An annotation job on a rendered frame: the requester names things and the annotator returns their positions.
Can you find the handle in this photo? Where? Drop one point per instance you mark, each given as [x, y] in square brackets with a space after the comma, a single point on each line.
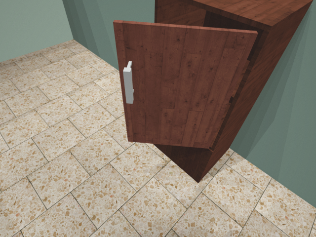
[127, 75]

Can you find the cupboard door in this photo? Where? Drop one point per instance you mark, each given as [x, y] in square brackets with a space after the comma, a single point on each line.
[183, 78]

